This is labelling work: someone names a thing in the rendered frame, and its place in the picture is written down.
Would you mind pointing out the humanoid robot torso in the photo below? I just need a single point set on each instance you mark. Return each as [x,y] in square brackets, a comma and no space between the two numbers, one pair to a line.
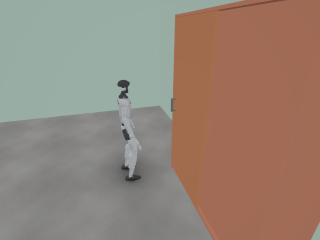
[120,111]

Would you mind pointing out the robot right upper arm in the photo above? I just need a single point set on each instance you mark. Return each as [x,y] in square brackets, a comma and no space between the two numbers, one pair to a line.
[124,105]

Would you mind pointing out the wardrobe door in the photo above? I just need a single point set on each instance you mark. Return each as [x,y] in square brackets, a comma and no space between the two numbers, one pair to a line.
[195,49]
[261,59]

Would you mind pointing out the left robot shin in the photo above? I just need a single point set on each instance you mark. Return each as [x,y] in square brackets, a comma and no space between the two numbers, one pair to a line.
[126,157]

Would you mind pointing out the handle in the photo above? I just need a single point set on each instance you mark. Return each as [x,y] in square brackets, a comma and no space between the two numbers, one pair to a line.
[172,103]

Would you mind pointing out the robot right forearm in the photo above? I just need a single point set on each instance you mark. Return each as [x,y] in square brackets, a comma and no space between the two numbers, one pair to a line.
[128,128]

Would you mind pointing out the right robot hand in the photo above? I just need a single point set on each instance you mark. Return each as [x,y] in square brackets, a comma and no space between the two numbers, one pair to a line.
[134,143]

